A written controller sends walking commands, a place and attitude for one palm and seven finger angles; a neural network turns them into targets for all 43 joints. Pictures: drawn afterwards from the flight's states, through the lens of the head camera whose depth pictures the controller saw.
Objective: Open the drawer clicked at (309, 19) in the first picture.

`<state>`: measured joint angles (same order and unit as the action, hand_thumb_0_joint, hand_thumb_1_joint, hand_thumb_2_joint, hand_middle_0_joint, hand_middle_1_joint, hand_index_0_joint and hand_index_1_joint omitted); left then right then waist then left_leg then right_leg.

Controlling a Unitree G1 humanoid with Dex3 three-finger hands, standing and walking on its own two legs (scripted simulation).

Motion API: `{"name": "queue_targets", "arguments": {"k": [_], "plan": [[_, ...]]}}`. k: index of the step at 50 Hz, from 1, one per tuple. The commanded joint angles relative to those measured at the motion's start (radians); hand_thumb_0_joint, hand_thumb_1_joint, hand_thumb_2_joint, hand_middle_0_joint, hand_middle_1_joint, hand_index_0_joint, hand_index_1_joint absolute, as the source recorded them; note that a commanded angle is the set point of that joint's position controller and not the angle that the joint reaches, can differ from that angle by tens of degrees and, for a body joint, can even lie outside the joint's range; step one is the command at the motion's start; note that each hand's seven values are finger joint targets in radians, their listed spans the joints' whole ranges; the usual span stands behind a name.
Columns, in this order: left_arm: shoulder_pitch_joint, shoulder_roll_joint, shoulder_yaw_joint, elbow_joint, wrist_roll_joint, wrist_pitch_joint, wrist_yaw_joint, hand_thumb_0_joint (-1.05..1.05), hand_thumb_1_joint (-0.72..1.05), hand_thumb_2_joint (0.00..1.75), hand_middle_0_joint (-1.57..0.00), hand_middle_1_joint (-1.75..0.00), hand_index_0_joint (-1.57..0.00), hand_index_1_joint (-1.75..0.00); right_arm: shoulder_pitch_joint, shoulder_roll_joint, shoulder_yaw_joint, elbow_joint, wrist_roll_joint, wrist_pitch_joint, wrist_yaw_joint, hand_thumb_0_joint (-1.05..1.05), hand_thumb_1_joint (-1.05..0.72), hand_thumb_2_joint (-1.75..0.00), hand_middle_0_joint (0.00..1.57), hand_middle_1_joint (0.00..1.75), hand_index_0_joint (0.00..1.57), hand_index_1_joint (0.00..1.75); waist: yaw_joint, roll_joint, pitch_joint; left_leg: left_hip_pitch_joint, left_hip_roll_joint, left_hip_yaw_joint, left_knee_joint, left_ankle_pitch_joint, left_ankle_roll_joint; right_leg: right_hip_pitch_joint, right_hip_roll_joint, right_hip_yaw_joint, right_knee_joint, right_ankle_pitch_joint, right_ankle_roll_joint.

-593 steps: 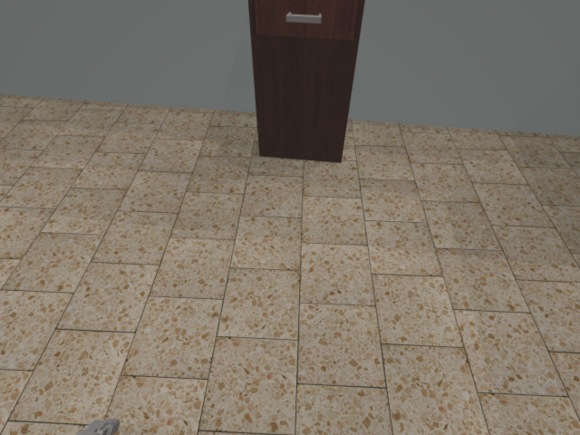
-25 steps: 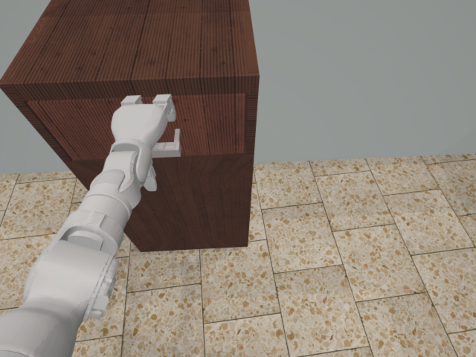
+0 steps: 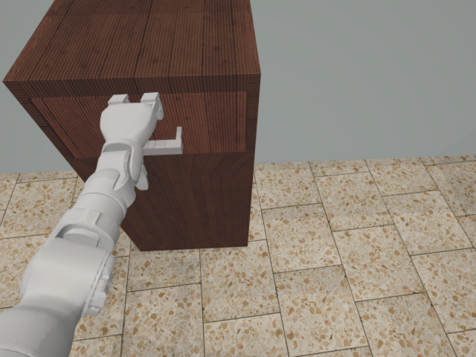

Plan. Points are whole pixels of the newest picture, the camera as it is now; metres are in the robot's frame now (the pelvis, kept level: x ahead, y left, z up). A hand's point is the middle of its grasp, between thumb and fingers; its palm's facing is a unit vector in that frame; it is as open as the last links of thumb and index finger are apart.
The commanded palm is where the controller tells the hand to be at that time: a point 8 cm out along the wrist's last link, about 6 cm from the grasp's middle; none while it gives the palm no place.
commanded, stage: move the hooked fingers above the handle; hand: left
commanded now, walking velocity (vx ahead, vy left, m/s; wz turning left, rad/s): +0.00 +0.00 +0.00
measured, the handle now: (149, 140) +0.55 +0.16 +0.00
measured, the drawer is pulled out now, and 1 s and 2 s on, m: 0.00 0.00 0.00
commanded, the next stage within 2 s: lower the fingers behind the handle in 0.88 s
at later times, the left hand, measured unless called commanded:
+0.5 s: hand (142, 144) +0.49 +0.15 +0.06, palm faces -0.04 -0.03 -1.00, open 13.8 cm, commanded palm +0.47 +0.15 +0.11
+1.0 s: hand (153, 141) +0.49 +0.13 +0.06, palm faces -0.06 -0.04 -1.00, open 13.8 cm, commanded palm +0.48 +0.15 +0.11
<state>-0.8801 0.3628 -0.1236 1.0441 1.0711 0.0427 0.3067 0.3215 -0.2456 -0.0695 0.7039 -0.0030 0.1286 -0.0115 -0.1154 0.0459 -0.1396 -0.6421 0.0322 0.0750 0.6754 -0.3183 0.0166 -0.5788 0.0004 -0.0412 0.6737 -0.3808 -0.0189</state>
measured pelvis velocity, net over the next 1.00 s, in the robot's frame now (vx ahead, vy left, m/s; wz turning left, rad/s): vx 0.00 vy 0.00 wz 0.00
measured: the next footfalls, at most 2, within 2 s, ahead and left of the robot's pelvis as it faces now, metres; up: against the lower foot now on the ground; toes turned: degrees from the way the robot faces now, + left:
none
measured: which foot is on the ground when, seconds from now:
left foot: down 0.00-1.00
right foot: down 0.00-1.00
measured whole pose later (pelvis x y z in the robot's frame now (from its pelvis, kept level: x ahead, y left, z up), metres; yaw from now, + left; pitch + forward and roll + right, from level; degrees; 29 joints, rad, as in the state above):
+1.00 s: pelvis +0.00 +0.00 +0.00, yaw +0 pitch +17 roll +0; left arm -0.90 0.35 -0.15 1.05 1.05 0.03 0.25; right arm 0.35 -0.25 -0.07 0.71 0.00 0.11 -0.03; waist -0.12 0.05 -0.13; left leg -0.64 0.04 0.07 0.66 -0.31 0.01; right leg -0.58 0.01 -0.04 0.66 -0.37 -0.02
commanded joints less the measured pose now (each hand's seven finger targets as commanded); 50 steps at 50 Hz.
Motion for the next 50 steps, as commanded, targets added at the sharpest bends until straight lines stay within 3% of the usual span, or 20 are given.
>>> {"name": "queue_targets", "arguments": {"k": [1,5,9,12,16,18,20,21,22,24,27,31,35,38,39,40,42,43,45,50], "plan": [[-0.527,0.182,0.013,-0.155,-0.018,0.042,0.005,0.0,-0.5,0.3,-0.3,-1.2,-0.3,-1.2,0.125,-0.153,-0.046,-0.053,0.005,-0.013,-0.011,0.0,-0.9,-0.9,0.2,0.3,0.2,0.3,-0.042,-0.046,-0.38,0.306,-0.051,-0.031,-0.011,0.382,0.034,0.123,0.047,0.024,-0.079,0.447,-0.001],[-0.544,0.129,-0.027,-0.203,-0.039,-0.013,-0.048,0.0,-0.5,0.3,-0.3,-1.2,-0.3,-1.2,0.142,-0.152,-0.052,-0.052,0.0,-0.022,-0.016,0.0,-0.9,-0.9,0.2,0.3,0.2,0.3,-0.052,-0.013,-0.398,0.365,-0.046,-0.048,-0.004,0.419,0.036,0.088,0.05,0.025,-0.08,0.441,-0.004],[-0.524,0.158,0.014,-0.211,-0.027,-0.061,-0.025,0.0,-0.5,0.3,-0.3,-1.2,-0.3,-1.2,0.153,-0.148,-0.051,-0.046,-0.007,-0.025,-0.012,0.0,-0.9,-0.9,0.2,0.3,0.2,0.3,-0.034,0.002,-0.391,0.355,-0.042,-0.053,0.007,0.438,0.032,0.061,0.055,0.018,-0.063,0.426,-0.009],[-0.497,0.262,0.113,-0.183,-0.003,-0.04,0.032,0.0,-0.5,0.3,-0.3,-1.2,-0.3,-1.2,0.151,-0.154,-0.046,-0.046,-0.011,-0.024,-0.007,0.0,-0.9,-0.9,0.2,0.3,0.2,0.3,0.001,-0.007,-0.406,0.304,-0.041,-0.046,0.005,0.445,0.027,0.093,0.056,0.014,-0.043,0.433,-0.016],[-0.464,0.235,0.097,-0.158,0.012,0.038,0.072,0.0,-0.5,0.3,-0.3,-1.2,-0.3,-1.2,0.139,-0.151,-0.047,-0.054,-0.009,-0.019,0.005,0.0,-0.9,-0.9,0.2,0.3,0.2,0.3,0.011,-0.011,-0.426,0.297,-0.037,-0.029,0.001,0.466,0.025,0.12,0.058,0.01,-0.042,0.466,-0.013],[-0.468,0.251,0.1,-0.159,0.008,0.062,0.058,0.0,-0.5,0.3,-0.3,-1.2,-0.3,-1.2,0.137,-0.155,-0.047,-0.058,-0.005,-0.014,0.002,0.0,-0.9,-0.9,0.2,0.3,0.2,0.3,0.01,-0.031,-0.452,0.296,-0.039,-0.027,-0.007,0.463,0.027,0.16,0.055,0.016,-0.047,0.49,-0.009],[-0.487,0.194,0.045,-0.183,-0.002,0.068,0.032,0.0,-0.5,0.3,-0.3,-1.2,-0.3,-1.2,0.131,-0.155,-0.051,-0.058,0.0,-0.014,-0.001,0.0,-0.9,-0.9,0.2,0.3,0.2,0.3,-0.011,-0.037,-0.42,0.317,-0.036,-0.026,-0.015,0.446,0.031,0.144,0.055,0.016,-0.067,0.478,-0.006],[-0.483,0.177,0.032,-0.2,-0.01,0.062,0.017,0.0,-0.5,0.3,-0.3,-1.2,-0.3,-1.2,0.129,-0.153,-0.054,-0.061,0.002,-0.014,-0.002,0.0,-0.9,-0.9,0.2,0.3,0.2,0.3,-0.011,-0.027,-0.422,0.333,-0.038,-0.029,-0.018,0.444,0.032,0.143,0.055,0.018,-0.073,0.47,-0.006],[-0.506,0.124,-0.012,-0.224,-0.026,0.046,-0.002,0.0,-0.5,0.3,-0.3,-1.2,-0.3,-1.2,0.13,-0.15,-0.055,-0.06,0.0,-0.016,-0.003,0.0,-0.9,-0.9,0.2,0.3,0.2,0.3,-0.031,-0.038,-0.42,0.361,-0.037,-0.036,-0.02,0.461,0.034,0.14,0.054,0.018,-0.083,0.479,-0.005],[-0.489,0.161,0.013,-0.238,-0.032,0.016,-0.024,0.0,-0.5,0.3,-0.3,-1.2,-0.3,-1.2,0.132,-0.155,-0.056,-0.056,0.001,-0.017,-0.011,0.0,-0.9,-0.9,0.2,0.3,0.2,0.3,-0.027,-0.04,-0.404,0.368,-0.038,-0.04,-0.025,0.438,0.036,0.133,0.055,0.021,-0.091,0.464,-0.003],[-0.513,0.103,-0.033,-0.267,-0.031,-0.028,-0.026,0.0,-0.5,0.3,-0.3,-1.2,-0.3,-1.2,0.129,-0.143,-0.054,-0.049,0.0,-0.025,-0.011,0.0,-0.9,-0.9,0.2,0.3,0.2,0.3,-0.036,-0.011,-0.363,0.391,-0.037,-0.049,-0.026,0.43,0.033,0.083,0.054,0.015,-0.094,0.414,-0.009],[-0.504,0.163,0.024,-0.194,-0.014,-0.018,0.025,0.0,-0.5,0.3,-0.3,-1.2,-0.3,-1.2,0.126,-0.145,-0.045,-0.037,-0.001,-0.027,-0.01,0.0,-0.9,-0.9,0.2,0.3,0.2,0.3,-0.026,-0.027,-0.323,0.331,-0.042,-0.047,-0.03,0.362,0.03,0.063,0.054,0.012,-0.086,0.363,-0.012],[-0.535,0.218,0.062,-0.14,0.004,0.04,0.064,0.0,-0.5,0.3,-0.3,-1.2,-0.3,-1.2,0.117,-0.148,-0.037,-0.044,0.0,-0.03,-0.012,0.0,-0.9,-0.9,0.2,0.3,0.2,0.3,-0.017,-0.036,-0.364,0.281,-0.049,-0.032,-0.027,0.336,0.03,0.104,0.049,0.023,-0.075,0.375,-0.009],[-0.532,0.188,0.033,-0.11,-0.005,0.074,0.043,0.0,-0.5,0.3,-0.3,-1.2,-0.3,-1.2,0.116,-0.149,-0.036,-0.052,0.001,-0.027,-0.013,0.0,-0.9,-0.9,0.2,0.3,0.2,0.3,-0.027,-0.041,-0.39,0.287,-0.049,-0.025,-0.02,0.361,0.032,0.129,0.047,0.026,-0.073,0.427,-0.004],[-0.534,0.227,0.058,-0.12,-0.008,0.075,0.033,0.0,-0.5,0.3,-0.3,-1.2,-0.3,-1.2,0.116,-0.153,-0.035,-0.055,0.002,-0.027,-0.016,0.0,-0.9,-0.9,0.2,0.3,0.2,0.3,-0.023,-0.047,-0.406,0.284,-0.049,-0.022,-0.017,0.362,0.033,0.15,0.044,0.031,-0.073,0.445,-0.001],[-0.525,0.192,0.024,-0.112,-0.011,0.076,0.017,0.0,-0.5,0.3,-0.3,-1.2,-0.3,-1.2,0.113,-0.151,-0.035,-0.061,0.004,-0.025,-0.019,0.0,-0.9,-0.9,0.2,0.3,0.2,0.3,-0.029,-0.045,-0.395,0.281,-0.052,-0.021,-0.019,0.361,0.033,0.15,0.044,0.03,-0.076,0.451,-0.001],[-0.538,0.161,0.0,-0.122,-0.02,0.057,-0.014,0.0,-0.5,0.3,-0.3,-1.2,-0.3,-1.2,0.122,-0.151,-0.037,-0.058,0.007,-0.028,-0.023,0.0,-0.9,-0.9,0.2,0.3,0.2,0.3,-0.048,-0.08,-0.38,0.288,-0.049,-0.027,-0.016,0.368,0.036,0.144,0.043,0.028,-0.082,0.457,0.001],[-0.551,0.143,-0.017,-0.155,-0.027,0.039,-0.025,0.0,-0.5,0.3,-0.3,-1.2,-0.3,-1.2,0.123,-0.153,-0.041,-0.061,0.005,-0.032,-0.024,0.0,-0.9,-0.9,0.2,0.3,0.2,0.3,-0.053,-0.061,-0.391,0.302,-0.049,-0.027,-0.015,0.366,0.039,0.137,0.043,0.034,-0.085,0.461,0.005],[-0.528,0.166,0.008,-0.203,-0.03,0.0,-0.036,0.0,-0.5,0.3,-0.3,-1.2,-0.3,-1.2,0.128,-0.15,-0.044,-0.063,0.001,-0.033,-0.026,0.0,-0.9,-0.9,0.2,0.3,0.2,0.3,-0.033,-0.023,-0.426,0.326,-0.052,-0.028,-0.007,0.406,0.039,0.151,0.042,0.039,-0.078,0.496,0.001],[-0.482,0.195,0.047,-0.185,-0.013,-0.029,0.006,0.0,-0.5,0.3,-0.3,-1.2,-0.3,-1.2,0.141,-0.147,-0.045,-0.046,-0.003,-0.033,-0.018,0.0,-0.9,-0.9,0.2,0.3,0.2,0.3,-0.021,-0.039,-0.376,0.289,-0.049,-0.031,-0.001,0.413,0.034,0.122,0.048,0.027,-0.065,0.483,-0.004]]}}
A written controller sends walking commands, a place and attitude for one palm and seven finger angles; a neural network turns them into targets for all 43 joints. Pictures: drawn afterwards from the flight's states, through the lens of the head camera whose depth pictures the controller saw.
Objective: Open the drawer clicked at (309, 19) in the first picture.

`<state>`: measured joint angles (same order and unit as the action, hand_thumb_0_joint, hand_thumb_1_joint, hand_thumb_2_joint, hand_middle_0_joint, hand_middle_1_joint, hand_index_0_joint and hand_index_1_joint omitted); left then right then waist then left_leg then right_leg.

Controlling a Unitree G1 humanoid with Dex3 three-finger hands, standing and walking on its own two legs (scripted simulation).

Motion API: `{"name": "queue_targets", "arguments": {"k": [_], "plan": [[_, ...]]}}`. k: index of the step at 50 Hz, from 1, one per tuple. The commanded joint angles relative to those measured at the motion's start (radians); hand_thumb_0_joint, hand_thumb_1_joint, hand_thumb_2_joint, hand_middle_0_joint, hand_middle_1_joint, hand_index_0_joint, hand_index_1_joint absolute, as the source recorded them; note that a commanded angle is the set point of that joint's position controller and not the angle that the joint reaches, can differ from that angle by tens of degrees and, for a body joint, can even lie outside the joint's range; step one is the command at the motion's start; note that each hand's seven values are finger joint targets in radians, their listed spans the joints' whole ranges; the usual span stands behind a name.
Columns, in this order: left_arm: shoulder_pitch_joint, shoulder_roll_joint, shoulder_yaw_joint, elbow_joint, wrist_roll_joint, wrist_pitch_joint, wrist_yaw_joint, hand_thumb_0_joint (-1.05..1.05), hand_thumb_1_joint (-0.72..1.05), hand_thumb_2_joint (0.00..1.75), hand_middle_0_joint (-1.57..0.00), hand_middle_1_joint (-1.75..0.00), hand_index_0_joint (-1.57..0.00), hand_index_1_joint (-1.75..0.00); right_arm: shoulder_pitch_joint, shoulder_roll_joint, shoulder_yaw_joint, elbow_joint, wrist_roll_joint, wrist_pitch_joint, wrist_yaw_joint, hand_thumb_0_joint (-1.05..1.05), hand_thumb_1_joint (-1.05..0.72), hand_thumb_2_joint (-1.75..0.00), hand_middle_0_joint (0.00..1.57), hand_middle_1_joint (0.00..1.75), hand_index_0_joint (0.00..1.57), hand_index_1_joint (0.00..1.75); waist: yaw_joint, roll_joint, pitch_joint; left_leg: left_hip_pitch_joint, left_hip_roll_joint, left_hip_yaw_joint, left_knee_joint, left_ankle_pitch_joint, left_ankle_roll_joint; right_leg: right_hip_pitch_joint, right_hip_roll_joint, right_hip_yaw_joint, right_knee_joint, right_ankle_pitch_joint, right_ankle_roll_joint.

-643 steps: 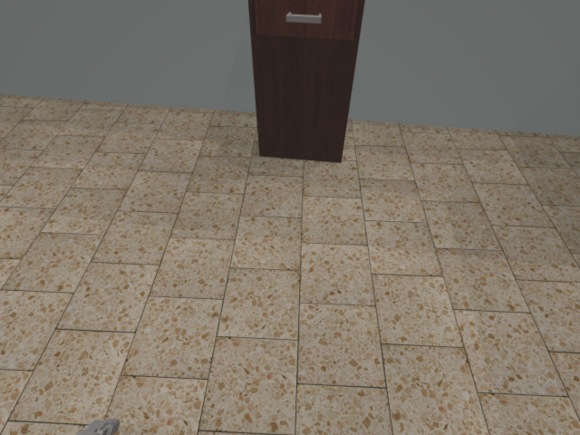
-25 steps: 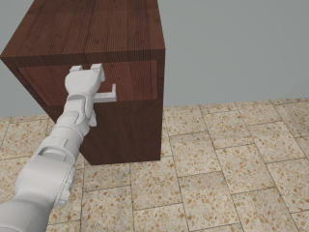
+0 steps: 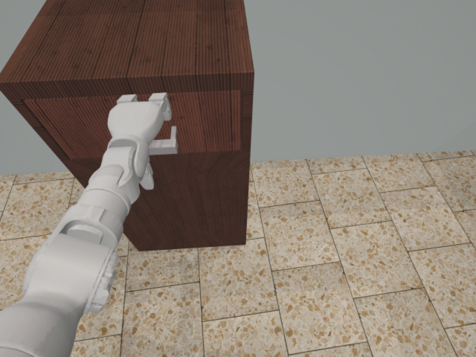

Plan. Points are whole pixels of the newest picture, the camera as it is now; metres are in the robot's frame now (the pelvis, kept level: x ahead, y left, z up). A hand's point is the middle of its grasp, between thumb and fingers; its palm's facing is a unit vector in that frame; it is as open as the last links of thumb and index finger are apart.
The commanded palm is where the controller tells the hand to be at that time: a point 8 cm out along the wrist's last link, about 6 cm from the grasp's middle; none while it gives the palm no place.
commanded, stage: lower the fingers behind the handle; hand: left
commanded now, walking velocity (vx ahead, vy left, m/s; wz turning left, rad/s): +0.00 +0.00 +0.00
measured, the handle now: (144, 140) +0.55 +0.16 +0.00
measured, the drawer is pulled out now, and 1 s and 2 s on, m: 0.00 0.00 0.00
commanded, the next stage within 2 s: close the thumb around the handle in 1.58 s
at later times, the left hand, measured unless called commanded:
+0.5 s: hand (146, 155) +0.49 +0.15 +0.02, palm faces -0.05 -0.04 -1.00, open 13.8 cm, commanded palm +0.48 +0.15 +0.07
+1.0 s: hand (150, 162) +0.50 +0.15 -0.01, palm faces -0.05 -0.04 -1.00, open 13.8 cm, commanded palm +0.48 +0.15 +0.04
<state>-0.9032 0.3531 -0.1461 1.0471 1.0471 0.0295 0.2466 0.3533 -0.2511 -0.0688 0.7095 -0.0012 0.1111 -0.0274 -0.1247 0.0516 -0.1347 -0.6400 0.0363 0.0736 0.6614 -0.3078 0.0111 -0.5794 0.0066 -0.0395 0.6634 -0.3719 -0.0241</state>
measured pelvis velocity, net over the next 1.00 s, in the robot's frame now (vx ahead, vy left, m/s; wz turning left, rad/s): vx -0.01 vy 0.01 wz -0.01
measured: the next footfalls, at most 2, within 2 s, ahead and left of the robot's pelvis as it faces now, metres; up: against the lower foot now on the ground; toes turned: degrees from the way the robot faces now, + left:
none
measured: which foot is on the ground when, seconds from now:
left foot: down 0.00-1.00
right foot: down 0.00-1.00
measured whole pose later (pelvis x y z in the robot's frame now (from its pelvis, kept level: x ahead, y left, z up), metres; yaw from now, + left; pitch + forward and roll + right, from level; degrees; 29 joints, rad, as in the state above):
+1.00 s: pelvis -0.01 +0.01 -0.02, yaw -1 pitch +23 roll -1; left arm -0.91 0.35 -0.11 1.14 1.10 0.03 0.39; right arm 0.39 -0.23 -0.08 0.74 -0.03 0.09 -0.01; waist -0.16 0.06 -0.17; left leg -0.86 0.05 0.07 0.84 -0.37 0.03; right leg -0.78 0.01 -0.04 0.81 -0.42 -0.01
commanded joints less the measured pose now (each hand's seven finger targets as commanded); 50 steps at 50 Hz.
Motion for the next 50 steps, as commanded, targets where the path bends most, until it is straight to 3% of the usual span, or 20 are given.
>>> {"name": "queue_targets", "arguments": {"k": [1,3,7,10,13,14,16,18,23,27,30,32,33,35,38,39,44,48,50], "plan": [[-0.455,0.212,0.076,-0.185,0.016,-0.011,0.079,0.0,-0.5,0.3,-0.3,-1.2,-0.3,-1.2,0.109,-0.143,-0.046,-0.051,-0.006,-0.016,0.0,0.0,-0.9,-0.9,0.2,0.3,0.2,0.3,-0.009,-0.04,-0.386,0.277,-0.054,-0.029,0.015,0.395,0.037,0.122,0.041,0.026,-0.05,0.468,0.0],[-0.44,0.222,0.091,-0.187,0.02,0.002,0.097,0.0,-0.5,0.3,-0.3,-1.2,-0.3,-1.2,0.111,-0.142,-0.048,-0.049,-0.009,-0.014,0.005,0.0,-0.9,-0.9,0.2,0.3,0.2,0.3,0.001,-0.028,-0.426,0.279,-0.054,-0.024,0.022,0.433,0.035,0.145,0.04,0.027,-0.037,0.513,-0.001],[-0.445,0.164,0.056,-0.19,0.017,0.029,0.106,0.0,-0.5,0.3,-0.3,-1.2,-0.3,-1.2,0.11,-0.14,-0.054,-0.043,-0.011,-0.01,0.016,0.0,-0.9,-0.9,0.2,0.3,0.2,0.3,-0.01,-0.045,-0.436,0.292,-0.053,-0.022,0.031,0.463,0.035,0.148,0.043,0.023,-0.038,0.545,0.0],[-0.423,0.222,0.097,-0.194,0.014,0.027,0.098,0.0,-0.5,0.3,-0.3,-1.2,-0.3,-1.2,0.106,-0.145,-0.054,-0.043,-0.012,-0.005,0.011,0.0,-0.9,-0.9,0.2,0.3,0.2,0.3,-0.003,-0.046,-0.436,0.276,-0.058,-0.017,0.028,0.444,0.039,0.177,0.038,0.031,-0.04,0.574,0.004],[-0.427,0.195,0.07,-0.191,0.015,0.012,0.095,0.0,-0.5,0.3,-0.3,-1.2,-0.3,-1.2,0.106,-0.144,-0.052,-0.042,-0.01,-0.007,0.005,0.0,-0.9,-0.9,0.2,0.3,0.2,0.3,-0.018,-0.062,-0.41,0.259,-0.06,-0.02,0.027,0.414,0.041,0.161,0.037,0.031,-0.044,0.552,0.006],[-0.412,0.215,0.086,-0.169,0.024,0.01,0.097,0.0,-0.5,0.3,-0.3,-1.2,-0.3,-1.2,0.106,-0.144,-0.053,-0.038,-0.009,-0.006,0.003,0.0,-0.9,-0.9,0.2,0.3,0.2,0.3,-0.016,-0.054,-0.391,0.254,-0.057,-0.023,0.028,0.4,0.039,0.136,0.039,0.029,-0.042,0.519,0.004],[-0.439,0.169,0.049,-0.184,0.021,-0.001,0.103,0.0,-0.5,0.3,-0.3,-1.2,-0.3,-1.2,0.107,-0.14,-0.053,-0.038,-0.009,-0.013,0.003,0.0,-0.9,-0.9,0.2,0.3,0.2,0.3,-0.026,-0.034,-0.379,0.262,-0.056,-0.025,0.032,0.386,0.038,0.1,0.041,0.027,-0.042,0.482,0.002],[-0.439,0.166,0.051,-0.183,0.023,-0.014,0.106,0.0,-0.5,0.3,-0.3,-1.2,-0.3,-1.2,0.117,-0.139,-0.057,-0.038,-0.011,-0.016,0.004,0.0,-0.9,-0.9,0.2,0.3,0.2,0.3,-0.028,-0.031,-0.416,0.278,-0.055,-0.032,0.045,0.409,0.038,0.093,0.043,0.027,-0.029,0.482,0.001],[-0.462,0.149,0.04,-0.135,0.032,-0.007,0.134,0.0,-0.5,0.3,-0.3,-1.2,-0.3,-1.2,0.125,-0.139,-0.055,-0.027,-0.014,-0.019,0.008,0.0,-0.9,-0.9,0.2,0.3,0.2,0.3,-0.047,-0.026,-0.396,0.258,-0.05,-0.041,0.07,0.388,0.036,0.022,0.047,0.019,-0.009,0.434,-0.001],[-0.477,0.153,0.056,-0.132,0.036,0.005,0.152,0.0,-0.5,0.3,-0.3,-1.2,-0.3,-1.2,0.129,-0.137,-0.057,-0.027,-0.02,-0.021,0.013,0.0,-0.9,-0.9,0.2,0.3,0.2,0.3,-0.042,-0.008,-0.445,0.262,-0.049,-0.044,0.094,0.423,0.034,0.015,0.049,0.017,0.012,0.449,-0.004],[-0.452,0.199,0.089,-0.112,0.043,0.02,0.161,0.0,-0.5,0.3,-0.3,-1.2,-0.3,-1.2,0.134,-0.14,-0.054,-0.029,-0.022,-0.018,0.01,0.0,-0.9,-0.9,0.2,0.3,0.2,0.3,-0.032,-0.003,-0.459,0.232,-0.049,-0.04,0.102,0.412,0.034,0.028,0.049,0.02,0.024,0.46,-0.002],[-0.451,0.209,0.103,-0.098,0.044,0.027,0.165,0.0,-0.5,0.3,-0.3,-1.2,-0.3,-1.2,0.134,-0.141,-0.052,-0.03,-0.022,-0.019,0.009,0.0,-0.9,-0.9,0.2,0.3,0.2,0.3,-0.033,-0.034,-0.453,0.204,-0.049,-0.038,0.105,0.4,0.035,0.038,0.05,0.019,0.027,0.461,-0.001],[-0.447,0.186,0.077,-0.096,0.045,0.03,0.165,0.0,-0.5,0.3,-0.3,-1.2,-0.3,-1.2,0.136,-0.139,-0.051,-0.035,-0.02,-0.02,0.009,0.0,-0.9,-0.9,0.2,0.3,0.2,0.3,-0.037,-0.007,-0.45,0.204,-0.051,-0.037,0.105,0.39,0.035,0.025,0.05,0.02,0.026,0.452,-0.001],[-0.463,0.19,0.074,-0.077,0.047,0.037,0.165,0.0,-0.5,0.3,-0.3,-1.2,-0.3,-1.2,0.141,-0.142,-0.051,-0.03,-0.018,-0.022,0.007,0.0,-0.9,-0.9,0.2,0.3,0.2,0.3,-0.049,-0.03,-0.42,0.182,-0.048,-0.038,0.106,0.35,0.037,0.004,0.051,0.02,0.022,0.416,0.001],[-0.505,0.171,0.056,-0.108,0.04,0.02,0.16,0.0,-0.5,0.3,-0.3,-1.2,-0.3,-1.2,0.154,-0.142,-0.053,-0.026,-0.021,-0.029,0.005,0.0,-0.9,-0.9,0.2,0.3,0.2,0.3,-0.064,-0.006,-0.456,0.21,-0.044,-0.049,0.117,0.362,0.039,-0.021,0.053,0.02,0.031,0.405,0.001],[-0.492,0.195,0.08,-0.112,0.042,0.012,0.159,0.0,-0.5,0.3,-0.3,-1.2,-0.3,-1.2,0.159,-0.142,-0.054,-0.025,-0.023,-0.03,0.004,0.0,-0.9,-0.9,0.2,0.3,0.2,0.3,-0.052,0.017,-0.472,0.214,-0.043,-0.048,0.124,0.378,0.036,-0.022,0.054,0.02,0.038,0.412,-0.002],[-0.469,0.189,0.082,-0.085,0.048,-0.003,0.168,0.0,-0.5,0.3,-0.3,-1.2,-0.3,-1.2,0.172,-0.142,-0.055,-0.014,-0.028,-0.034,0.007,0.0,-0.9,-0.9,0.2,0.3,0.2,0.3,-0.055,0.011,-0.458,0.184,-0.038,-0.054,0.147,0.376,0.035,-0.065,0.056,0.013,0.06,0.393,-0.003],[-0.444,0.134,0.057,-0.091,0.052,-0.004,0.184,0.0,-0.5,0.3,-0.3,-1.2,-0.3,-1.2,0.178,-0.139,-0.062,-0.011,-0.034,-0.034,0.017,0.0,-0.9,-0.9,0.2,0.3,0.2,0.3,-0.055,0.032,-0.493,0.214,-0.03,-0.068,0.169,0.426,0.03,-0.104,0.061,0.003,0.084,0.392,-0.006],[-0.451,0.121,0.047,-0.089,0.052,0.007,0.193,0.0,-0.5,0.3,-0.3,-1.2,-0.3,-1.2,0.177,-0.141,-0.063,-0.005,-0.035,-0.032,0.021,0.0,-0.9,-0.9,0.2,0.3,0.2,0.3,-0.062,0.025,-0.476,0.207,-0.026,-0.07,0.173,0.407,0.029,-0.126,0.062,0.0,0.084,0.37,-0.006]]}}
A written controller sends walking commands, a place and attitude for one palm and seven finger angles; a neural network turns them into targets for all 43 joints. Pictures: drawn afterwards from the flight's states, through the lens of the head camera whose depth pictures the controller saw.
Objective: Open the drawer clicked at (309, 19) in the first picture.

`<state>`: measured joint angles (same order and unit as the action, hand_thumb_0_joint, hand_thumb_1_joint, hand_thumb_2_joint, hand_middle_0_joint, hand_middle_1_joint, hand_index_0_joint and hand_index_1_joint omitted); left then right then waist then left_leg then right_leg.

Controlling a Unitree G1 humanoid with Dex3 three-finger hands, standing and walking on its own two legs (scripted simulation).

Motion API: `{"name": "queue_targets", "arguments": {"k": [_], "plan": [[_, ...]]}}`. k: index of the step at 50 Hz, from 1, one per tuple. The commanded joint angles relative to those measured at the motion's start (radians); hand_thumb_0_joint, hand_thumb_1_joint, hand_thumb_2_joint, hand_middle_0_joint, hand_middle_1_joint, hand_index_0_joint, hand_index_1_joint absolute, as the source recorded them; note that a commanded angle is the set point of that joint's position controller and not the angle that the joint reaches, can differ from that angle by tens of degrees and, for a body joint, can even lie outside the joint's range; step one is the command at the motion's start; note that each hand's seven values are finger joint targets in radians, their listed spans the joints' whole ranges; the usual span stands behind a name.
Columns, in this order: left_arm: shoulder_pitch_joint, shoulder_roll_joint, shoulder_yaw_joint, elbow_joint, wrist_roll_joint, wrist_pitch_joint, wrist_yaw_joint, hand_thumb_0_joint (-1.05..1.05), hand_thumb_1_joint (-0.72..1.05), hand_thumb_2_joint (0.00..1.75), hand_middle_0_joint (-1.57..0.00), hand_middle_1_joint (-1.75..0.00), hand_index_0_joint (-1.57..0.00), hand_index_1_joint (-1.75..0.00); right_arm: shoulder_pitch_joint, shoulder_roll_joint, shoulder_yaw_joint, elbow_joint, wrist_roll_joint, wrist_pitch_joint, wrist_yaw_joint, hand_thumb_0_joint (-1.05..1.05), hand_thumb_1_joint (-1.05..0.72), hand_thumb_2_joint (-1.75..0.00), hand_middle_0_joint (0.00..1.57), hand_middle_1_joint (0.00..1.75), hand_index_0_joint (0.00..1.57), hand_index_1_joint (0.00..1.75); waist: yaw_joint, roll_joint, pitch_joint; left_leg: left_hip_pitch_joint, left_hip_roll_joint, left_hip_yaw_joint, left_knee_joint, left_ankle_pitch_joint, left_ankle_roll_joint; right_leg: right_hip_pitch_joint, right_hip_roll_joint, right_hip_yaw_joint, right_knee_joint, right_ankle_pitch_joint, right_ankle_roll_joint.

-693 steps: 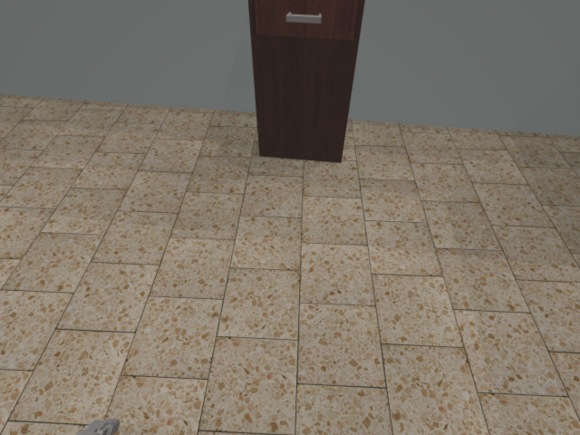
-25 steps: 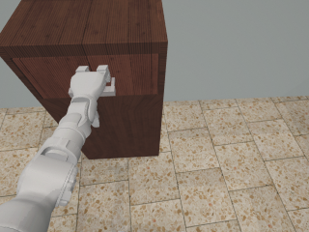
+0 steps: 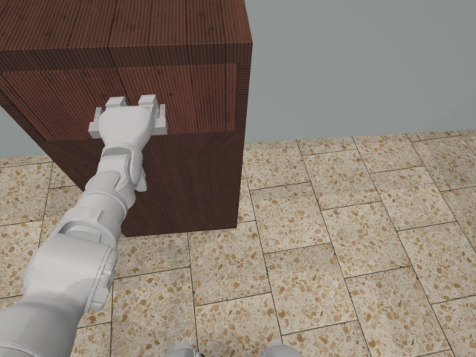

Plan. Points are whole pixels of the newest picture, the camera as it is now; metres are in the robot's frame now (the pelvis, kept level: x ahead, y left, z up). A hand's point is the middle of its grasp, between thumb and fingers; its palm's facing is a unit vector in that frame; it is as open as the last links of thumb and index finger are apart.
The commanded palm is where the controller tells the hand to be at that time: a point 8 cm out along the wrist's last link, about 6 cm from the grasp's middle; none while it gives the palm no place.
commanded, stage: lower the fingers behind the handle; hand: left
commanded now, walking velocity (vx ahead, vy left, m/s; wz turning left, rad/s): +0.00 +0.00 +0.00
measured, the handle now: (130, 119) +0.56 +0.16 +0.02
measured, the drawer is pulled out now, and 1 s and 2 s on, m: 0.00 0.00 0.04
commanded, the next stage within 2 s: close the thumb around the handle in 0.58 s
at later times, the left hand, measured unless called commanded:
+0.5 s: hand (139, 149) +0.50 +0.14 +0.00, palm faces -0.05 -0.04 -1.00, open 13.8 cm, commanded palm +0.48 +0.15 +0.05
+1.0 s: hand (140, 147) +0.50 +0.14 +0.00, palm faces -0.06 -0.05 -1.00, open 10.9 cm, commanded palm +0.48 +0.15 +0.05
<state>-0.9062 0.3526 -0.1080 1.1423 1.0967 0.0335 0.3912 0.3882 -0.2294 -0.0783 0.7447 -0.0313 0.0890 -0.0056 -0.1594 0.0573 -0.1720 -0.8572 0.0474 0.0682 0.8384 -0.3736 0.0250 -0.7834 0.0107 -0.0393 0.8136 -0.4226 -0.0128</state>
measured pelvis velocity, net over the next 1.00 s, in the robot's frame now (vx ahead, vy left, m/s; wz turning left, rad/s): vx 0.00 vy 0.00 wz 0.00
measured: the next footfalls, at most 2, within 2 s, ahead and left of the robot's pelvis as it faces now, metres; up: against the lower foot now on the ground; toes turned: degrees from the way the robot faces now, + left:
none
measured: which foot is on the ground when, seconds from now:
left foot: down 0.00-1.00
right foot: down 0.00-1.00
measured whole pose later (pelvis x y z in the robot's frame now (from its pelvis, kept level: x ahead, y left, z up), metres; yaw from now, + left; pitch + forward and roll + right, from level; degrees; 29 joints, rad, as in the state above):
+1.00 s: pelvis +0.00 +0.00 -0.01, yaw +0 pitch +23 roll -2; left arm -0.91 0.35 -0.11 1.15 1.09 0.06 0.40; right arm 0.37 -0.23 -0.06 0.73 -0.03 0.09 -0.01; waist -0.17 0.06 -0.17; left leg -0.89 0.05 0.06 0.88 -0.39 0.03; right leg -0.82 0.02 -0.04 0.84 -0.43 -0.01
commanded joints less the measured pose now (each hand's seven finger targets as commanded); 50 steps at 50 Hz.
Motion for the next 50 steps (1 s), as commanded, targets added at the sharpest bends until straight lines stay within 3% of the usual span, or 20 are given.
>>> {"name": "queue_targets", "arguments": {"k": [1,2,4,7,9,10,12,14,18,20,23,27,29,34,37,39,41,44,48,50], "plan": [[-0.453,0.119,0.008,-0.182,0.001,0.009,0.052,0.0,-0.5,0.3,-0.3,-1.2,-0.3,-1.2,0.142,-0.162,-0.053,-0.04,-0.005,-0.009,0.002,0.0,-0.9,-0.9,0.2,0.3,0.2,0.3,-0.027,0.014,-0.43,0.412,-0.039,-0.061,-0.006,0.462,0.016,0.087,0.058,0.0,-0.069,0.424,-0.017],[-0.453,0.142,0.029,-0.176,0.001,0.013,0.055,0.0,-0.5,0.3,-0.3,-1.2,-0.3,-1.2,0.143,-0.164,-0.053,-0.036,-0.006,-0.008,0.001,0.0,-0.9,-0.9,0.2,0.3,0.2,0.3,-0.023,0.008,-0.445,0.408,-0.039,-0.065,-0.002,0.472,0.015,0.093,0.057,0.0,-0.061,0.43,-0.019],[-0.467,0.107,-0.006,-0.157,0.005,0.027,0.058,0.0,-0.5,0.3,-0.3,-1.2,-0.3,-1.2,0.14,-0.162,-0.051,-0.035,-0.005,-0.006,0.002,0.0,-0.9,-0.9,0.2,0.3,0.2,0.3,-0.04,0.016,-0.414,0.401,-0.039,-0.067,-0.001,0.437,0.015,0.058,0.058,-0.003,-0.064,0.396,-0.017],[-0.502,0.141,0.016,-0.16,0.003,0.03,0.062,0.0,-0.5,0.3,-0.3,-1.2,-0.3,-1.2,0.14,-0.166,-0.047,-0.033,-0.006,-0.008,-0.003,0.0,-0.9,-0.9,0.2,0.3,0.2,0.3,-0.044,0.009,-0.415,0.378,-0.039,-0.07,0.0,0.404,0.017,0.056,0.056,-0.001,-0.058,0.374,-0.018],[-0.486,0.141,0.017,-0.153,0.005,0.028,0.062,0.0,-0.5,0.3,-0.3,-1.2,-0.3,-1.2,0.139,-0.162,-0.046,-0.04,-0.005,-0.01,-0.005,0.0,-0.9,-0.9,0.2,0.3,0.2,0.3,-0.04,0.016,-0.441,0.374,-0.043,-0.067,0.012,0.395,0.02,0.056,0.056,0.003,-0.052,0.371,-0.017],[-0.495,0.169,0.035,-0.166,0.008,0.027,0.065,0.0,-0.5,0.3,-0.3,-1.2,-0.3,-1.2,0.14,-0.164,-0.045,-0.041,-0.006,-0.011,-0.008,0.0,-0.9,-0.9,0.2,0.3,0.2,0.3,-0.038,0.015,-0.444,0.368,-0.042,-0.065,0.014,0.403,0.02,0.067,0.054,0.005,-0.048,0.387,-0.017],[-0.494,0.138,0.015,-0.173,0.004,0.03,0.061,0.0,-0.5,0.3,-0.3,-1.2,-0.3,-1.2,0.138,-0.159,-0.045,-0.044,-0.008,-0.011,-0.006,0.0,-0.9,-0.9,0.2,0.3,0.2,0.3,-0.038,0.033,-0.464,0.388,-0.042,-0.067,0.019,0.427,0.018,0.066,0.055,0.003,-0.045,0.401,-0.018],[-0.466,0.149,0.023,-0.146,-0.001,0.037,0.058,0.0,-0.5,0.3,-0.3,-1.2,-0.3,-1.2,0.138,-0.16,-0.042,-0.048,-0.003,-0.01,-0.006,0.0,-0.9,-0.9,0.2,0.3,0.2,0.3,-0.035,0.017,-0.432,0.363,-0.044,-0.064,0.014,0.401,0.019,0.07,0.057,0.001,-0.051,0.388,-0.016],[-0.478,0.184,0.038,-0.148,-0.002,0.038,0.053,0.0,-0.5,0.3,-0.3,-1.2,-0.3,-1.2,0.14,-0.161,-0.036,-0.053,-0.001,-0.01,-0.013,0.0,-0.9,-0.9,0.2,0.3,0.2,0.3,-0.037,0.008,-0.441,0.342,-0.049,-0.06,0.014,0.382,0.023,0.093,0.054,0.008,-0.054,0.397,-0.013],[-0.491,0.174,0.023,-0.152,0.002,0.04,0.052,0.0,-0.5,0.3,-0.3,-1.2,-0.3,-1.2,0.137,-0.161,-0.036,-0.053,0.001,-0.011,-0.017,0.0,-0.9,-0.9,0.2,0.3,0.2,0.3,-0.045,0.014,-0.417,0.337,-0.047,-0.059,0.013,0.373,0.022,0.075,0.053,0.008,-0.055,0.384,-0.012],[-0.498,0.169,0.026,-0.173,-0.002,0.032,0.048,0.0,-0.5,0.3,-0.3,-1.2,-0.3,-1.2,0.144,-0.162,-0.039,-0.056,-0.001,-0.013,-0.016,0.0,-0.9,-0.9,0.2,0.3,0.2,0.3,-0.045,0.02,-0.461,0.369,-0.044,-0.064,0.02,0.408,0.023,0.078,0.055,0.006,-0.048,0.402,-0.012],[-0.474,0.189,0.046,-0.165,-0.004,0.025,0.044,0.0,-0.5,0.3,-0.3,-1.2,-0.3,-1.2,0.143,-0.161,-0.037,-0.055,-0.003,-0.012,-0.017,0.0,-0.9,-0.9,0.2,0.3,0.2,0.3,-0.032,0.015,-0.455,0.353,-0.045,-0.062,0.019,0.413,0.021,0.097,0.055,0.006,-0.046,0.417,-0.015],[-0.464,0.141,0.01,-0.174,0.001,0.024,0.045,0.0,-0.5,0.3,-0.3,-1.2,-0.3,-1.2,0.143,-0.157,-0.041,-0.055,-0.001,-0.011,-0.015,0.0,-0.9,-0.9,0.2,0.3,0.2,0.3,-0.034,0.043,-0.456,0.377,-0.042,-0.063,0.022,0.431,0.018,0.067,0.056,0.002,-0.045,0.41,-0.017],[-0.468,0.145,0.017,-0.188,-0.001,0.026,0.055,0.0,-0.5,0.3,-0.3,-1.2,-0.3,-1.2,0.147,-0.159,-0.044,-0.048,-0.002,-0.008,-0.011,0.0,-0.9,-0.9,0.2,0.3,0.2,0.3,-0.033,0.029,-0.464,0.383,-0.04,-0.067,0.024,0.443,0.017,0.073,0.057,0.001,-0.042,0.419,-0.016],[-0.477,0.126,0.006,-0.158,-0.009,0.037,0.056,0.0,-0.33,0.37,-0.31,-1.22,-0.31,-1.22,0.143,-0.158,-0.042,-0.043,-0.003,-0.008,-0.009,0.0,-0.9,-0.9,0.2,0.3,0.2,0.3,-0.045,0.01,-0.422,0.368,-0.041,-0.067,0.015,0.414,0.019,0.066,0.058,-0.002,-0.054,0.396,-0.016],[-0.479,0.151,0.02,-0.18,-0.006,0.037,0.056,0.0,-0.22,0.42,-0.32,-1.23,-0.32,-1.23,0.146,-0.161,-0.043,-0.046,-0.002,-0.007,-0.011,0.0,-0.9,-0.9,0.2,0.3,0.2,0.3,-0.036,0.029,-0.454,0.378,-0.042,-0.064,0.014,0.418,0.019,0.081,0.056,0.004,-0.054,0.408,-0.015],[-0.482,0.138,0.007,-0.172,-0.006,0.042,0.053,0.0,-0.11,0.47,-0.33,-1.24,-0.33,-1.24,0.145,-0.161,-0.043,-0.043,-0.001,-0.006,-0.012,0.0,-0.9,-0.9,0.2,0.3,0.2,0.3,-0.046,0.008,-0.434,0.369,-0.042,-0.065,0.014,0.406,0.02,0.079,0.056,0.002,-0.058,0.402,-0.013],[-0.471,0.18,0.036,-0.165,-0.008,0.039,0.047,0.0,0.06,0.54,-0.34,-1.26,-0.34,-1.26,0.145,-0.162,-0.039,-0.045,0.0,-0.004,-0.014,0.0,-0.9,-0.9,0.2,0.3,0.2,0.3,-0.034,0.025,-0.443,0.358,-0.047,-0.056,0.01,0.404,0.022,0.107,0.054,0.01,-0.061,0.423,-0.014],[-0.431,0.178,0.037,-0.156,-0.011,0.031,0.038,0.0,0.28,0.64,-0.36,-1.28,-0.36,-1.28,0.147,-0.159,-0.036,-0.051,0.0,-0.004,-0.016,0.0,-0.9,-0.9,0.2,0.3,0.2,0.3,-0.03,-0.01,-0.435,0.329,-0.051,-0.05,0.011,0.418,0.024,0.145,0.053,0.012,-0.058,0.473,-0.01],[-0.417,0.204,0.055,-0.162,-0.009,0.026,0.038,0.0,0.4,0.68,-0.36,-1.3,-0.36,-1.3,0.144,-0.161,-0.037,-0.056,0.001,-0.004,-0.018,0.0,-0.9,-0.9,0.2,0.3,0.2,0.3,-0.021,-0.009,-0.44,0.318,-0.054,-0.046,0.01,0.411,0.024,0.156,0.051,0.016,-0.059,0.474,-0.01]]}}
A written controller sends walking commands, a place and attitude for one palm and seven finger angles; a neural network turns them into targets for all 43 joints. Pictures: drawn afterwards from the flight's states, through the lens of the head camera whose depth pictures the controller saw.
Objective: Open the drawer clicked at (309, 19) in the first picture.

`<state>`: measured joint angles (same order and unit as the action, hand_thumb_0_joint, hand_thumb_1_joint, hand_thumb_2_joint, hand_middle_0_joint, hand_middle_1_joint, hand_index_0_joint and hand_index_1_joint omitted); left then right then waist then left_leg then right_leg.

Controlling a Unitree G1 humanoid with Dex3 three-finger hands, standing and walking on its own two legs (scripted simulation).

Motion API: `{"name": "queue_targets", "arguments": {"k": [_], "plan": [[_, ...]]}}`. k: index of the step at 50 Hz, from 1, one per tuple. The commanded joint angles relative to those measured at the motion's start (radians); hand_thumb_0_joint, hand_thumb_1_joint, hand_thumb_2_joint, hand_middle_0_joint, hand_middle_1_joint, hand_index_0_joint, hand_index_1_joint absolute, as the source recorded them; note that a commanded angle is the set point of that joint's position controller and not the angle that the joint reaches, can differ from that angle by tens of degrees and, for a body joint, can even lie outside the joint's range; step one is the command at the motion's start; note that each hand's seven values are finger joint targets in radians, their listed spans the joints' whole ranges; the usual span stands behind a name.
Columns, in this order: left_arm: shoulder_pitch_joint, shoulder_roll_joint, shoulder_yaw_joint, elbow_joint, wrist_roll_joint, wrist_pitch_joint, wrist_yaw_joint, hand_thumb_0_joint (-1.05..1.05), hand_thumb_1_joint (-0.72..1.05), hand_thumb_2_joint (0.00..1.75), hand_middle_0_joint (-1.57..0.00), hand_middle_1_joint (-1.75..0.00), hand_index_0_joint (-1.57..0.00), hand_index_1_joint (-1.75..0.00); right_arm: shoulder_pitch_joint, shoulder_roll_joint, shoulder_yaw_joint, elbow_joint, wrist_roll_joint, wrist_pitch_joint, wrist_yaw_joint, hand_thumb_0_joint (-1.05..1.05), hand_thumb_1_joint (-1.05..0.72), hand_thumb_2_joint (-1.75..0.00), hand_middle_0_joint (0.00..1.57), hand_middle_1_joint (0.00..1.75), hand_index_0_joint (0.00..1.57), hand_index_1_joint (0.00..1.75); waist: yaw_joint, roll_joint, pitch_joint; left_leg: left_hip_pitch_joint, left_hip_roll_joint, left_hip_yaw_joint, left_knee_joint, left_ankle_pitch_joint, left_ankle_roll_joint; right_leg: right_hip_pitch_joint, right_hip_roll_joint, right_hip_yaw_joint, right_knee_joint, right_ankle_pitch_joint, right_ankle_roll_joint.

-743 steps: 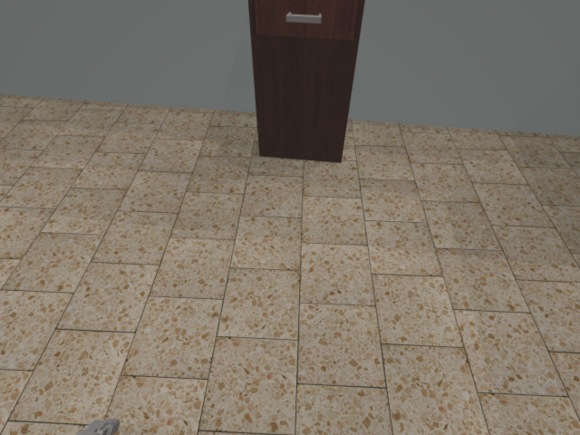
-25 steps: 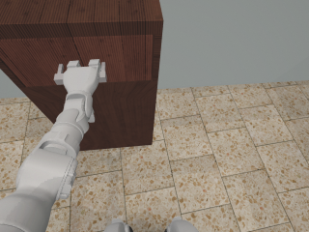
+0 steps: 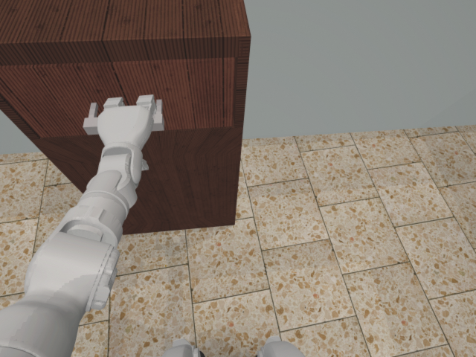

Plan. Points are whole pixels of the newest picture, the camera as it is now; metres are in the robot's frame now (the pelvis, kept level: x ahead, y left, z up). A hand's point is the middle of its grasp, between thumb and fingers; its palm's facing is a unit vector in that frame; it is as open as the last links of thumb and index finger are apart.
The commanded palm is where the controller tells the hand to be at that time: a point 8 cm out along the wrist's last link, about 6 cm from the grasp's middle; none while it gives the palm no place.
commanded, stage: close the thumb around the handle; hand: left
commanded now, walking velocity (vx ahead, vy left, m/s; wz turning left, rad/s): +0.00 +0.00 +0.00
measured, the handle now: (126, 115) +0.56 +0.16 +0.03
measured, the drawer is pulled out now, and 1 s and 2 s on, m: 0.00 0.04 0.19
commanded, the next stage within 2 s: pull the drawer open in 0.38 s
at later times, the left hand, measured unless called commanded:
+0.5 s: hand (132, 143) +0.51 +0.15 +0.00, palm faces -0.06 -0.04 -1.00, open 5.4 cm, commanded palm +0.48 +0.15 +0.06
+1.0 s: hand (131, 159) +0.47 +0.15 +0.00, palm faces -0.04 -0.04 -1.00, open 5.4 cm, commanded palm +0.45 +0.15 +0.06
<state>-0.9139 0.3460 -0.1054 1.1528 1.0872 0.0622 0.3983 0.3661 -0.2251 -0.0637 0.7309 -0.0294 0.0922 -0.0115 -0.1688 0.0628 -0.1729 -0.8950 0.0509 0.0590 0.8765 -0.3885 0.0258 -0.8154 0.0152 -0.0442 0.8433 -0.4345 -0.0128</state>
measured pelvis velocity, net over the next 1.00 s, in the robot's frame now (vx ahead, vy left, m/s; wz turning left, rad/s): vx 0.01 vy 0.00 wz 0.01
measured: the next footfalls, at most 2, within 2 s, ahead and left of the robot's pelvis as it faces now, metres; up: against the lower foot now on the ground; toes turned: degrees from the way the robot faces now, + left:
none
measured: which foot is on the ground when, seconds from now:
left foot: down 0.00-1.00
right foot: down 0.00-1.00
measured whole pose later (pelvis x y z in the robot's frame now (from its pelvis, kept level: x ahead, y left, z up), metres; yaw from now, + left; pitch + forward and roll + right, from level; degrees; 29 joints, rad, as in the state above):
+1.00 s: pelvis +0.01 +0.00 +0.01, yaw +1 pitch +21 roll -1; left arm -0.74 0.28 -0.16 1.02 1.10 0.05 0.43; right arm 0.31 -0.22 -0.09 0.73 -0.03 0.12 0.00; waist -0.10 0.05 -0.18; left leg -0.80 0.04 0.06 0.84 -0.40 0.02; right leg -0.72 0.01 -0.04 0.80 -0.45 -0.01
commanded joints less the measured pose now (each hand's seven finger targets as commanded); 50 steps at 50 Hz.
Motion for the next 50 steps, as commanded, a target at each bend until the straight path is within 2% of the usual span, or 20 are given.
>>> {"name": "queue_targets", "arguments": {"k": [1,3,7,9,12,15,18,21,24,27,28,29,31,32,40,42,43,44,47,50], "plan": [[-0.405,0.215,0.054,-0.163,0.004,-0.002,0.032,0.0,0.45,0.71,-0.37,-1.3,-0.37,-1.3,0.164,-0.165,-0.049,-0.041,0.0,-0.006,-0.014,0.0,-0.9,-0.9,0.2,0.3,0.2,0.3,-0.013,-0.021,-0.425,0.345,-0.057,-0.035,-0.03,0.419,0.024,0.187,0.046,0.019,-0.088,0.483,-0.01],[-0.42,0.214,0.049,-0.156,0.006,-0.003,0.033,0.0,0.56,0.76,-0.38,-1.31,-0.38,-1.31,0.165,-0.166,-0.049,-0.043,0.002,-0.008,-0.013,0.0,-0.9,-0.9,0.2,0.3,0.2,0.3,-0.018,-0.008,-0.403,0.342,-0.056,-0.036,-0.032,0.402,0.022,0.164,0.047,0.018,-0.091,0.454,-0.01],[-0.452,0.229,0.056,-0.16,0.003,-0.001,0.035,0.0,0.79,0.85,-0.39,-1.34,-0.39,-1.34,0.168,-0.17,-0.048,-0.042,0.001,-0.009,-0.016,0.0,-0.9,-0.9,0.2,0.3,0.2,0.3,-0.025,-0.008,-0.429,0.354,-0.055,-0.04,-0.028,0.407,0.023,0.16,0.046,0.018,-0.085,0.448,-0.011],[-0.436,0.189,0.027,-0.162,0.002,0.0,0.03,0.0,0.9,0.9,-0.4,-1.35,-0.4,-1.35,0.168,-0.165,-0.051,-0.048,0.001,-0.009,-0.014,0.0,-0.9,-0.9,0.2,0.3,0.2,0.3,-0.023,0.025,-0.434,0.382,-0.054,-0.037,-0.026,0.426,0.021,0.144,0.05,0.016,-0.088,0.448,-0.012],[-0.438,0.192,0.032,-0.144,-0.004,-0.001,0.021,0.0,0.9,0.9,-0.4,-1.35,-0.4,-1.35,0.173,-0.17,-0.051,-0.041,0.001,-0.007,-0.015,0.0,-0.9,-0.9,0.2,0.3,0.2,0.3,-0.033,-0.008,-0.431,0.378,-0.051,-0.046,-0.021,0.436,0.022,0.136,0.05,0.013,-0.084,0.451,-0.011],[-0.436,0.183,0.027,-0.17,0.002,-0.007,0.018,0.0,0.9,0.9,-0.4,-1.35,-0.4,-1.35,0.179,-0.17,-0.055,-0.042,0.0,-0.007,-0.013,0.0,-0.9,-0.9,0.2,0.3,0.2,0.3,-0.023,0.037,-0.455,0.419,-0.044,-0.053,-0.018,0.479,0.016,0.114,0.052,0.007,-0.074,0.45,-0.015],[-0.451,0.161,0.014,-0.181,-0.005,-0.01,0.02,0.0,0.9,0.9,-0.4,-1.35,-0.4,-1.35,0.18,-0.169,-0.057,-0.039,-0.001,-0.007,-0.009,0.0,-0.9,-0.9,0.2,0.3,0.2,0.3,-0.033,0.024,-0.447,0.426,-0.042,-0.057,-0.016,0.477,0.017,0.103,0.055,0.005,-0.077,0.443,-0.013],[-0.439,0.178,0.026,-0.176,-0.006,-0.004,0.019,0.0,0.9,0.9,-0.4,-1.35,-0.4,-1.35,0.179,-0.17,-0.056,-0.037,0.001,-0.003,-0.009,0.0,-0.9,-0.9,0.2,0.3,0.2,0.3,-0.024,0.024,-0.439,0.419,-0.043,-0.056,-0.022,0.469,0.016,0.114,0.054,0.005,-0.08,0.439,-0.014],[-0.432,0.146,0.01,-0.186,-0.007,-0.007,0.019,0.0,0.9,0.9,-0.4,-1.35,-0.4,-1.35,0.178,-0.168,-0.06,-0.036,-0.002,-0.003,-0.005,0.0,-0.9,-0.9,0.2,0.3,0.2,0.3,-0.025,0.035,-0.45,0.451,-0.037,-0.062,-0.019,0.489,0.013,0.093,0.057,0.0,-0.078,0.428,-0.016],[-0.355,0.153,0.033,-0.202,-0.018,-0.016,0.014,0.0,0.9,0.9,-0.4,-1.35,-0.4,-1.35,0.172,-0.167,-0.06,-0.044,-0.003,-0.001,-0.002,0.0,-0.9,-0.9,0.2,0.3,0.2,0.3,0.003,0.012,-0.478,0.455,-0.039,-0.059,-0.027,0.517,0.013,0.147,0.056,0.002,-0.078,0.465,-0.017],[-0.34,0.115,0.003,-0.197,-0.021,-0.016,0.012,0.0,0.9,0.9,-0.4,-1.35,-0.4,-1.35,0.17,-0.164,-0.06,-0.047,-0.002,0.001,0.0,0.0,-0.9,-0.9,0.2,0.3,0.2,0.3,-0.003,0.011,-0.455,0.451,-0.04,-0.056,-0.032,0.511,0.015,0.141,0.057,0.0,-0.084,0.467,-0.016],[-0.317,0.109,0.004,-0.205,-0.023,-0.019,0.01,0.0,0.9,0.9,-0.4,-1.35,-0.4,-1.35,0.167,-0.163,-0.062,-0.047,0.0,0.001,0.002,0.0,-0.9,-0.9,0.2,0.3,0.2,0.3,0.004,0.0,-0.441,0.452,-0.037,-0.055,-0.036,0.509,0.015,0.143,0.058,-0.001,-0.087,0.465,-0.015],[-0.272,0.125,0.022,-0.222,-0.025,-0.021,0.011,0.0,0.9,0.9,-0.4,-1.35,-0.4,-1.35,0.158,-0.165,-0.063,-0.054,0.001,0.005,0.003,0.0,-0.9,-0.9,0.2,0.3,0.2,0.3,0.019,-0.016,-0.446,0.442,-0.04,-0.045,-0.044,0.498,0.016,0.178,0.056,0.003,-0.093,0.479,-0.015],[-0.262,0.144,0.039,-0.233,-0.025,-0.025,0.012,0.0,0.9,0.9,-0.4,-1.35,-0.4,-1.35,0.154,-0.165,-0.061,-0.054,-0.001,0.006,0.003,0.0,-0.9,-0.9,0.2,0.3,0.2,0.3,0.03,0.001,-0.457,0.445,-0.042,-0.043,-0.045,0.519,0.015,0.195,0.055,0.006,-0.09,0.503,-0.017],[-0.099,0.063,0.006,-0.343,-0.021,-0.023,0.034,0.0,0.9,0.9,-0.4,-1.35,-0.4,-1.35,0.111,-0.153,-0.072,-0.075,0.002,0.019,0.016,0.0,-0.9,-0.9,0.2,0.3,0.2,0.3,0.062,-0.024,-0.423,0.487,-0.042,-0.031,-0.066,0.601,0.015,0.247,0.052,0.003,-0.108,0.573,-0.016],[-0.064,0.087,0.03,-0.375,-0.02,-0.02,0.042,0.0,0.9,0.9,-0.4,-1.35,-0.4,-1.35,0.096,-0.151,-0.072,-0.08,0.002,0.026,0.017,0.0,-0.9,-0.9,0.2,0.3,0.2,0.3,0.077,-0.035,-0.434,0.493,-0.044,-0.03,-0.068,0.623,0.014,0.276,0.049,0.007,-0.108,0.6,-0.018],[-0.219,0.081,-0.006,-0.371,-0.01,-0.019,0.051,0.0,0.9,0.9,-0.4,-1.35,-0.4,-1.35,0.098,-0.156,-0.069,-0.059,0.002,0.027,0.012,0.0,-0.9,-0.9,0.2,0.3,0.2,0.3,0.022,-0.046,-0.377,0.474,-0.043,-0.034,-0.066,0.561,0.016,0.228,0.047,0.007,-0.113,0.576,-0.012],[-0.324,0.081,-0.021,-0.358,0.003,-0.018,0.062,0.0,0.9,0.9,-0.4,-1.35,-0.4,-1.35,0.106,-0.154,-0.071,-0.042,0.002,0.022,0.009,0.0,-0.9,-0.9,0.2,0.3,0.2,0.3,-0.001,-0.031,-0.345,0.459,-0.044,-0.038,-0.063,0.518,0.015,0.184,0.047,0.006,-0.111,0.529,-0.013],[-0.311,0.108,0.012,-0.335,0.007,-0.004,0.079,0.0,0.9,0.9,-0.4,-1.35,-0.4,-1.35,0.096,-0.153,-0.07,-0.042,-0.001,0.018,0.003,0.0,-0.9,-0.9,0.2,0.3,0.2,0.3,0.019,-0.018,-0.391,0.48,-0.051,-0.039,-0.061,0.518,0.013,0.194,0.047,0.011,-0.107,0.514,-0.02],[-0.319,0.049,-0.024,-0.338,0.005,-0.006,0.078,0.0,0.9,0.9,-0.4,-1.35,-0.4,-1.35,0.088,-0.142,-0.072,-0.047,-0.003,0.016,0.005,0.0,-0.9,-0.9,0.2,0.3,0.2,0.3,0.015,0.021,-0.428,0.527,-0.047,-0.046,-0.046,0.568,0.009,0.167,0.047,0.005,-0.094,0.514,-0.019]]}}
